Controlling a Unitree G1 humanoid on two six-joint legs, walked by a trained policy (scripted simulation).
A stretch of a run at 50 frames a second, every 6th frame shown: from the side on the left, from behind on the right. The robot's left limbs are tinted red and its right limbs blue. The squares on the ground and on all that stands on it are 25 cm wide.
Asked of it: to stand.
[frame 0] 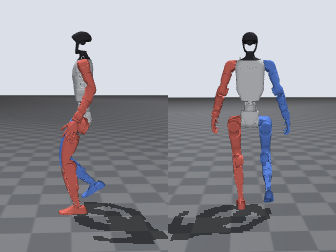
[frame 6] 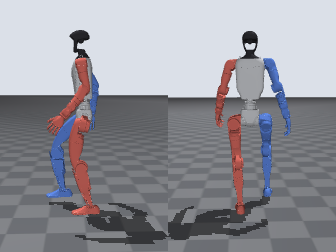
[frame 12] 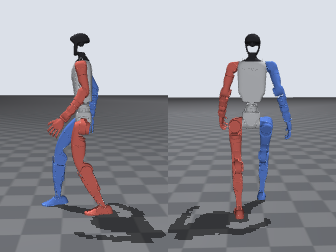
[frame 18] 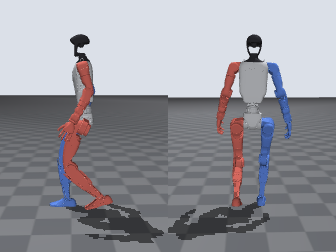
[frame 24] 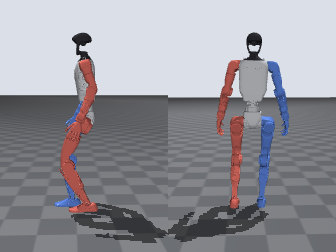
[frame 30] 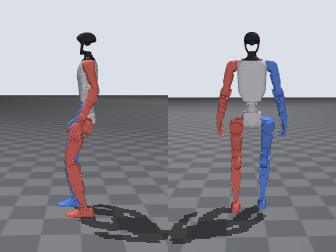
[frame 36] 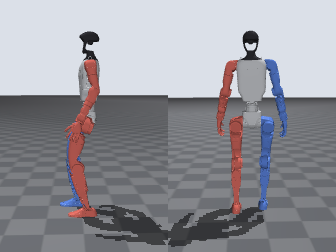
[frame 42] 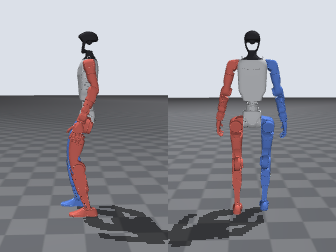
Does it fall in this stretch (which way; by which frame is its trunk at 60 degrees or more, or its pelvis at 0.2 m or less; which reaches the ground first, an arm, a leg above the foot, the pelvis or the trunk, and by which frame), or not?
no
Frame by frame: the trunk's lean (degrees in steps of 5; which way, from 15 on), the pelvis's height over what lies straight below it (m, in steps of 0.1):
0: 0, 0.8
6: 5, 0.8
12: 5, 0.8
18: 5, 0.8
24: 5, 0.8
30: 0, 0.8
36: 0, 0.8
42: 0, 0.8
